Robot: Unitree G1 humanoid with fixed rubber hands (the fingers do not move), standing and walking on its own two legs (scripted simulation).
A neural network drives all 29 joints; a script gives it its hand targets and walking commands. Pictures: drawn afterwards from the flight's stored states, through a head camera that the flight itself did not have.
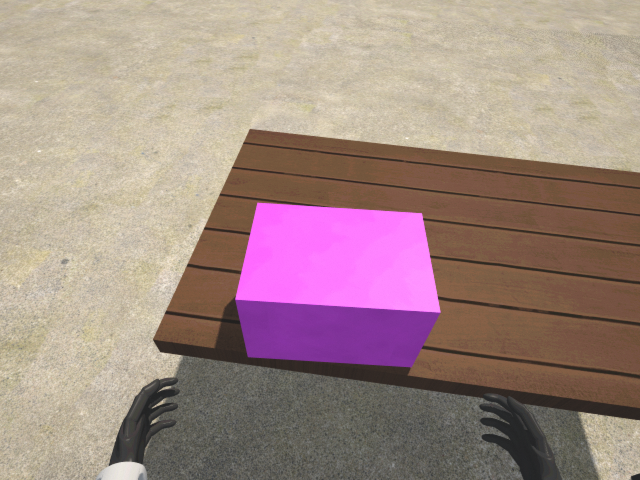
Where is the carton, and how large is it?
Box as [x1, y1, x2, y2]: [235, 203, 440, 366]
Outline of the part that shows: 257,203 235,298 247,355 252,357 411,366 440,312 421,213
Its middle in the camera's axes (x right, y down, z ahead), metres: +0.02 +0.07 +0.66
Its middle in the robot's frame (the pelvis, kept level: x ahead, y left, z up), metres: +0.43 +0.01 -0.06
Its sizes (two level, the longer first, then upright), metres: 0.282 0.196 0.179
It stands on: a table, 0.62 m high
